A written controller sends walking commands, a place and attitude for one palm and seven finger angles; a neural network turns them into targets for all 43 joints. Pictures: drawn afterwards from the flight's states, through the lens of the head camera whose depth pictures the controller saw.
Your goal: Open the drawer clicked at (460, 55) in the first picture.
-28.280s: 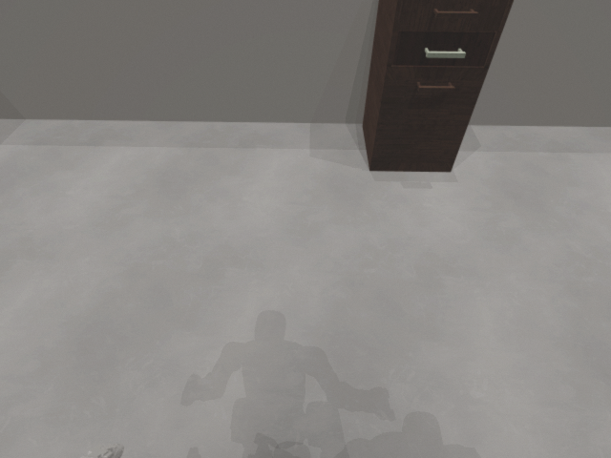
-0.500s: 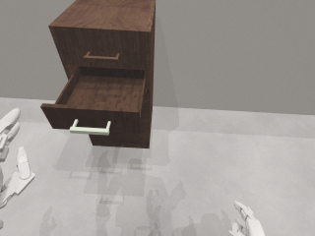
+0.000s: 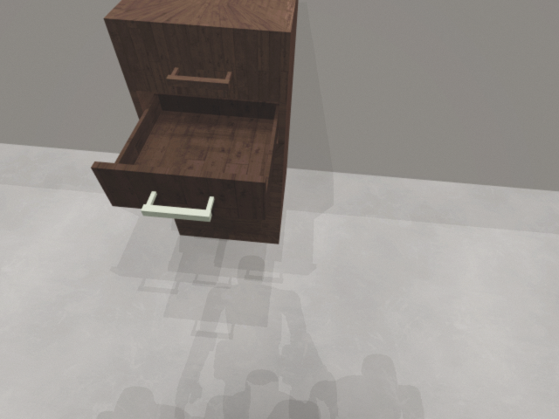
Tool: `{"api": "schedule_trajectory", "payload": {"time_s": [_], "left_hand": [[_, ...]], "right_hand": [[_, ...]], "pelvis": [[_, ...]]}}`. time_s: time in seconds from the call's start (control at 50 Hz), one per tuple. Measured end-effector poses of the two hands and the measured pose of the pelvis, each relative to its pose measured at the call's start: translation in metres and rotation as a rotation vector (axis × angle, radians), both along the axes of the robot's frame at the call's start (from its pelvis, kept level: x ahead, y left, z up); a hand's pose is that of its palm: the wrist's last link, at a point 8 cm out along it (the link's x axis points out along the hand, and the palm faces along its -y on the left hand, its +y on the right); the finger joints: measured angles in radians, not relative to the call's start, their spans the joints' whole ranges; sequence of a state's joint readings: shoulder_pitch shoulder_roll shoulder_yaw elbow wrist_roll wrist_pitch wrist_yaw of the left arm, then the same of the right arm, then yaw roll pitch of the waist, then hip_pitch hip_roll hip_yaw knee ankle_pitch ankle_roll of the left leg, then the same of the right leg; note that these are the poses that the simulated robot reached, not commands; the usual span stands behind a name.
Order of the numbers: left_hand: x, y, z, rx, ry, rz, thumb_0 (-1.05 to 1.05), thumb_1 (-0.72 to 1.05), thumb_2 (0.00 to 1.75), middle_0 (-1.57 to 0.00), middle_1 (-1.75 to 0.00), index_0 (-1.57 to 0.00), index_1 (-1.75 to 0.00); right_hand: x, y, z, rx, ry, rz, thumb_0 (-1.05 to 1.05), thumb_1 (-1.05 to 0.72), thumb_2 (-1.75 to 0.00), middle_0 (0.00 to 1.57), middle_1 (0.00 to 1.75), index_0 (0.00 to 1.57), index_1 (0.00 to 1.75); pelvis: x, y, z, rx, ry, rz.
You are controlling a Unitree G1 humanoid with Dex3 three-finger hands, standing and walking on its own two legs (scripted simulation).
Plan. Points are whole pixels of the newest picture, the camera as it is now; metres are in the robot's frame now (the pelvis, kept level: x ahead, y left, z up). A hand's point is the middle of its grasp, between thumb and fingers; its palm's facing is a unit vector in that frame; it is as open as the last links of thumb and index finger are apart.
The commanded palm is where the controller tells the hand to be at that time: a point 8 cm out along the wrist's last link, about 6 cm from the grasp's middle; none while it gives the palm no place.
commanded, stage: let the arm hang, fingers relaxed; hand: left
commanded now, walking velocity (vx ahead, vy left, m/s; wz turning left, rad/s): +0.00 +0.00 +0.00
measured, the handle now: (179, 205) +0.55 +0.27 -0.14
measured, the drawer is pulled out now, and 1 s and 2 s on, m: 0.30 0.30 0.30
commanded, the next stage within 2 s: look to check the result in 0.60 s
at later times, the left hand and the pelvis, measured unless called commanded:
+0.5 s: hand out of the picture +0.02 +0.17 -0.17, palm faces -0.01 -0.98 -0.21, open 7.3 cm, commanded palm none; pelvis +0.00 +0.00 +0.00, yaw -1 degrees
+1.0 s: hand out of the picture +0.01 +0.16 -0.17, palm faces +0.00 -0.98 -0.22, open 7.4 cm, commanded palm none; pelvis +0.01 -0.02 +0.00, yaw -1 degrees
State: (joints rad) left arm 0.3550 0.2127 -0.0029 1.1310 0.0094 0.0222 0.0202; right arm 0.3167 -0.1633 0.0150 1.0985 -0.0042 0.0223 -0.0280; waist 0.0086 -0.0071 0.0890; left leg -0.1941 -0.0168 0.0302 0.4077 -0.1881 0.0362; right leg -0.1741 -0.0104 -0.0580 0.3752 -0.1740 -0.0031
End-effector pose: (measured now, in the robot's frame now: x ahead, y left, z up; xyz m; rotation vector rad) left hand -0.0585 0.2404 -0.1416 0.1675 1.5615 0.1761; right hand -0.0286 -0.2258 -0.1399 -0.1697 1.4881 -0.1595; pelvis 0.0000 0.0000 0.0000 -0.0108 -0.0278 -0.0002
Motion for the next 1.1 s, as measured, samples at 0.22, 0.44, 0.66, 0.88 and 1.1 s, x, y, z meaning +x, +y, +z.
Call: {"api": "schedule_trajectory", "payload": {"time_s": [0.22,0.44,0.66,0.88,1.1], "left_hand": [[0.016,-0.002,0.003,0.019,-0.043,-0.020,0.01,0.91,0.90,-0.20,-0.30,-0.20,-0.30],[0.073,-0.020,-0.001,-0.008,-0.200,-0.058,0.01,0.91,0.90,-0.20,-0.30,-0.20,-0.30],[0.074,-0.023,0.001,-0.001,-0.183,-0.055,0.01,0.91,0.90,-0.20,-0.30,-0.20,-0.30],[0.065,-0.027,0.001,0.001,-0.141,-0.043,0.01,0.91,0.90,-0.20,-0.30,-0.20,-0.30],[0.076,-0.029,0.003,0.010,-0.150,-0.045,0.01,0.90,0.90,-0.20,-0.30,-0.20,-0.30]], "right_hand": [[-0.018,0.025,-0.012,0.066,0.010,-0.052,0.00,-0.90,-0.90,0.20,0.30,0.20,0.30],[0.001,0.022,-0.013,0.070,-0.069,-0.063,0.00,-0.90,-0.90,0.20,0.30,0.20,0.30],[0.006,0.005,-0.011,0.044,-0.061,-0.065,0.00,-0.90,-0.90,0.20,0.30,0.20,0.30],[0.014,-0.010,-0.009,0.024,-0.052,-0.052,0.00,-0.90,-0.90,0.20,0.30,0.20,0.30],[0.031,-0.015,-0.009,0.027,-0.071,-0.039,0.00,-0.90,-0.90,0.20,0.30,0.20,0.30]], "pelvis": [[-0.004,0.004,0.000,0.008,-0.010,-0.012],[-0.003,-0.001,0.000,0.014,-0.013,-0.017],[0.002,-0.009,0.001,0.012,-0.010,-0.020],[0.006,-0.015,0.002,0.010,-0.010,-0.019],[0.012,-0.020,0.002,0.011,-0.004,-0.018]]}}
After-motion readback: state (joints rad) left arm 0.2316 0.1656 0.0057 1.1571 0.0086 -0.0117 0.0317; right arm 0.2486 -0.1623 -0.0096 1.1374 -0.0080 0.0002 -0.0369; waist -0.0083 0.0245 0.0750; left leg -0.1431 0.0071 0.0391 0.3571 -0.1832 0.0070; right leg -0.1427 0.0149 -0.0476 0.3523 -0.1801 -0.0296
